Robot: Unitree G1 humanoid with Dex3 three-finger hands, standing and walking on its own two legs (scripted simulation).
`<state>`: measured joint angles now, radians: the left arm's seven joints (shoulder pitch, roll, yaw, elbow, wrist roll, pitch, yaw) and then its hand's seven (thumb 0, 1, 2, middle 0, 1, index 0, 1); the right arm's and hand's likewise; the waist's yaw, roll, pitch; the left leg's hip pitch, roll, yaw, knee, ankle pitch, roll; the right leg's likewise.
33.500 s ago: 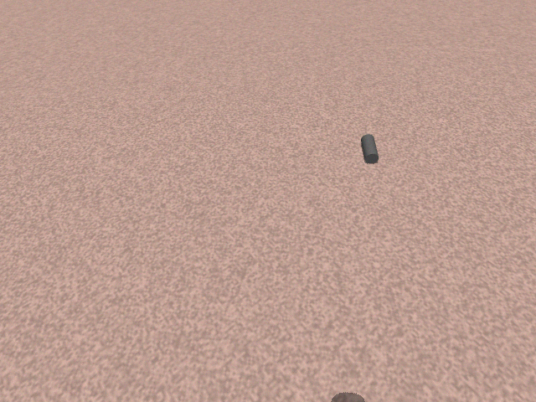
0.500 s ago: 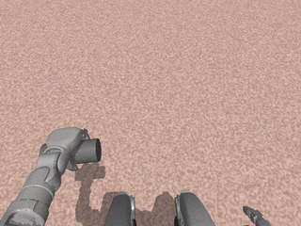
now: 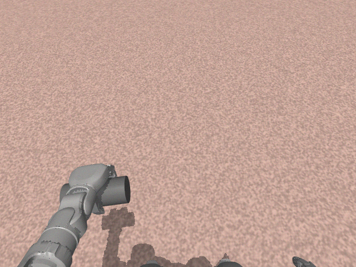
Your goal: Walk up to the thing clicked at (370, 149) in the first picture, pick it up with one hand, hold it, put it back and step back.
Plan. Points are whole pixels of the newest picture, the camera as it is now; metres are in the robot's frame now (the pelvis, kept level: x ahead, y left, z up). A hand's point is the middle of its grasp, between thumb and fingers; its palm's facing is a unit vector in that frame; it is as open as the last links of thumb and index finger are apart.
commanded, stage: hold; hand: left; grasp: from above
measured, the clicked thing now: (97, 193) +0.33 +0.23 -0.09
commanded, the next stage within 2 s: crouch in 1.98 s
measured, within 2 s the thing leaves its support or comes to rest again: neither
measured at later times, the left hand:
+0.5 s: hand (92, 189) +0.31 +0.22 -0.03, palm faces -0.46 -0.06 -0.89, open 9.8 cm
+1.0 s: hand (89, 195) +0.29 +0.21 -0.01, palm faces -0.46 -0.05 -0.89, open 9.8 cm
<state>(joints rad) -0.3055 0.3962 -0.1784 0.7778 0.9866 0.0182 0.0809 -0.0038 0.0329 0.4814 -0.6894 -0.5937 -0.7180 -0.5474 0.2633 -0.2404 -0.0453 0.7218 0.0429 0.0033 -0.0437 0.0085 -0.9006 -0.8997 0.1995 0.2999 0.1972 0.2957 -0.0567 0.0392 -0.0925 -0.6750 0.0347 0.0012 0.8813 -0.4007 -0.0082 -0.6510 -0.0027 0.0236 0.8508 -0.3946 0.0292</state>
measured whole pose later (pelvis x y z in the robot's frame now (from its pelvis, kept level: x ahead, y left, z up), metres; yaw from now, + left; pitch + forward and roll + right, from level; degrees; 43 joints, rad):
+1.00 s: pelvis +0.00 -0.01 +0.03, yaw -1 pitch +3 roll +0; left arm -0.20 0.41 -0.21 0.59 0.98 -0.02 -0.04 0.00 0.02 0.52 -0.64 -0.70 -0.67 -0.65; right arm 0.20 -0.25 -0.03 0.67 0.07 0.05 -0.06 0.01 -0.90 -0.90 0.20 0.30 0.20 0.30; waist 0.00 0.05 -0.04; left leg -0.37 0.03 0.03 0.60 -0.28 -0.01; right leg -0.37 -0.01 0.04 0.61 -0.29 0.02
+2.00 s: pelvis +0.01 -0.01 +0.04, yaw -1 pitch +1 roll +0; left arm -0.21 0.41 -0.21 0.57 0.98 -0.02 -0.06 -0.01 -0.01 0.59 -0.63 -0.74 -0.66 -0.70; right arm 0.18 -0.25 -0.03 0.68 0.08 0.08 -0.07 0.01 -0.91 -0.90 0.20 0.30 0.20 0.30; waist 0.01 0.05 -0.02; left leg -0.27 0.02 0.03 0.49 -0.24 -0.01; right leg -0.27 -0.02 0.04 0.50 -0.25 0.02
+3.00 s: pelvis -0.06 +0.00 -0.20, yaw -1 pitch +34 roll -3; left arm -0.79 0.48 -0.05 1.26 1.16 -0.06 0.32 0.00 0.00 0.57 -0.64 -0.70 -0.67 -0.66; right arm 0.24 -0.23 -0.05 0.74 -0.04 0.00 -0.01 0.01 -0.90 -0.90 0.20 0.30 0.20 0.29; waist -0.17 0.06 -0.19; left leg -1.73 0.02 -0.04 1.74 -0.60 0.00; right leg -1.70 0.01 0.01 1.71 -0.60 0.04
